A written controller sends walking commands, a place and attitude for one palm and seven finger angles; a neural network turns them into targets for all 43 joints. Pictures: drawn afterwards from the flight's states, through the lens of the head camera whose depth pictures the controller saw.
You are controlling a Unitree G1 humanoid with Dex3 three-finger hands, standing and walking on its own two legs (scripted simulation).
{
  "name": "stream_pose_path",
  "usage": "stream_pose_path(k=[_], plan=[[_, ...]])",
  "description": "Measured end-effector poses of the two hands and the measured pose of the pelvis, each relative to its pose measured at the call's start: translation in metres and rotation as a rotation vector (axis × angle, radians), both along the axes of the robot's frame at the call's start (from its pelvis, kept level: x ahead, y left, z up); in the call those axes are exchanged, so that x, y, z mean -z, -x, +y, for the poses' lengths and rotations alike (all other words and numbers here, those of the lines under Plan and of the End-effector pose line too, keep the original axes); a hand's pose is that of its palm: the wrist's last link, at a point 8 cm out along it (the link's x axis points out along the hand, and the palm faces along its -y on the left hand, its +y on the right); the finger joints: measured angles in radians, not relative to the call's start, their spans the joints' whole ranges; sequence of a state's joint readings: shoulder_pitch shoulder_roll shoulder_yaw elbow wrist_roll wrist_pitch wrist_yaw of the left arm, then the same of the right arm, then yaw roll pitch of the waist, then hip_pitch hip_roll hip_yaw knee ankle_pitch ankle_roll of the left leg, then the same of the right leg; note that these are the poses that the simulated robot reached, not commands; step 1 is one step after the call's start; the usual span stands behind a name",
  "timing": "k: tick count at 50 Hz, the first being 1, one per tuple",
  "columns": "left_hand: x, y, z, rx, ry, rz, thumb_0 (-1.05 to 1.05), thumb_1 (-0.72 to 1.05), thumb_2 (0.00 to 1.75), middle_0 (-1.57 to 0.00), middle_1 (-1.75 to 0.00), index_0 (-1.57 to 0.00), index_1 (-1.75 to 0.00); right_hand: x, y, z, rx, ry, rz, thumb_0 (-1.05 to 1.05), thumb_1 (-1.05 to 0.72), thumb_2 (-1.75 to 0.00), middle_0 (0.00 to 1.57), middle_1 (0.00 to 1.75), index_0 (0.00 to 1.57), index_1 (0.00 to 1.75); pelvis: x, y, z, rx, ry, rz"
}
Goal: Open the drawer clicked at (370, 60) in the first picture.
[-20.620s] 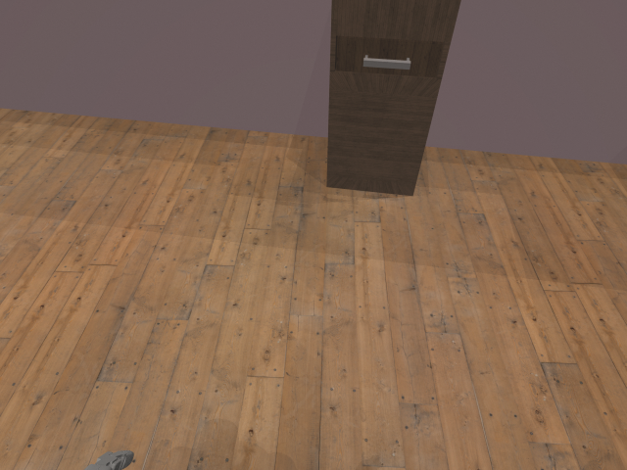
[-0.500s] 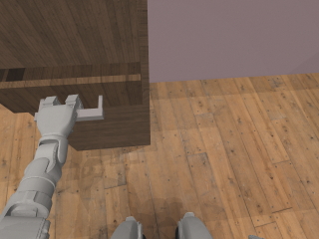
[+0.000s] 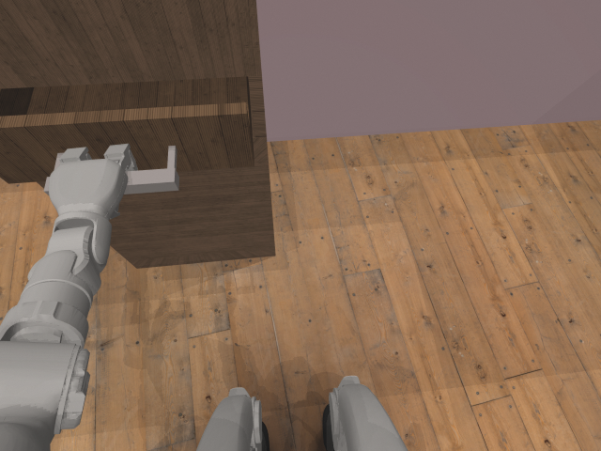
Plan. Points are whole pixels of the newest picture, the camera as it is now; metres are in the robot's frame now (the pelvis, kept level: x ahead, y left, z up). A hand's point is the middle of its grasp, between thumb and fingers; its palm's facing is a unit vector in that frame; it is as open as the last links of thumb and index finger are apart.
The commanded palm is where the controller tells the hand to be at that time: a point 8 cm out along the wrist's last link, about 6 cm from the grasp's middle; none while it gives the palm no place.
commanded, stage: pull the drawer open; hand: left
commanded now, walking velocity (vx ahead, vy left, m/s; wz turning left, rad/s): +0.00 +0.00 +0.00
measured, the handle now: (116, 170) +0.50 +0.25 -0.01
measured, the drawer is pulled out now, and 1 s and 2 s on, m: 0.06 0.12 0.24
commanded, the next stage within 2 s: none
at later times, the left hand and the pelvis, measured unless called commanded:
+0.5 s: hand (108, 208) +0.45 +0.26 -0.03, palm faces -0.08 -0.01 -1.00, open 5.4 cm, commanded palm +0.42 +0.25 +0.01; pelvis -0.02 -0.01 -0.01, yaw +0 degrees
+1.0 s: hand (104, 242) +0.40 +0.26 -0.03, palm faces -0.02 -0.03 -1.00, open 5.4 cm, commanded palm +0.39 +0.26 +0.01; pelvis +0.05 +0.01 +0.02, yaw +0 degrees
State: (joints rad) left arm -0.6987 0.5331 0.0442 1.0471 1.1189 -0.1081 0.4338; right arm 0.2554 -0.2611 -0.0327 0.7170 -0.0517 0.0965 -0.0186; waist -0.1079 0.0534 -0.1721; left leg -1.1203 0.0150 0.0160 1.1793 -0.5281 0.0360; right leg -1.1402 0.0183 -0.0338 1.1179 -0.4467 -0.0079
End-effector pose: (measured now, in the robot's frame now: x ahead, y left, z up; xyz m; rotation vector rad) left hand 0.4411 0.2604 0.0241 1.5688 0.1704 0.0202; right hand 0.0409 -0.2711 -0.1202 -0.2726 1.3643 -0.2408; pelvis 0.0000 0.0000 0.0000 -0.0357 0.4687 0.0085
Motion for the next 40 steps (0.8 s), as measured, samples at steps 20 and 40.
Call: stream_pose_path(k=[20,40], plan=[[0.001,0.002,0.0,0.008,-0.011,-0.03,-0.01,0.74,0.82,-0.39,-1.35,-0.42,-1.35,0.009,0.062,-0.013,0.03,0.018,0.061,0.01,-0.9,-0.9,0.2,0.3,0.21,0.3,0.015,0.025,-0.008,-0.004,0.002,0.029],[0.002,0.044,0.0,0.032,0.054,-0.06,0.01,0.75,0.79,-0.28,-1.35,-0.42,-1.35,-0.012,-0.049,0.012,-0.005,-0.046,-0.076,0.01,-0.9,-0.9,0.2,0.3,0.21,0.3,-0.016,-0.029,0.009,0.03,0.0,-0.012]])
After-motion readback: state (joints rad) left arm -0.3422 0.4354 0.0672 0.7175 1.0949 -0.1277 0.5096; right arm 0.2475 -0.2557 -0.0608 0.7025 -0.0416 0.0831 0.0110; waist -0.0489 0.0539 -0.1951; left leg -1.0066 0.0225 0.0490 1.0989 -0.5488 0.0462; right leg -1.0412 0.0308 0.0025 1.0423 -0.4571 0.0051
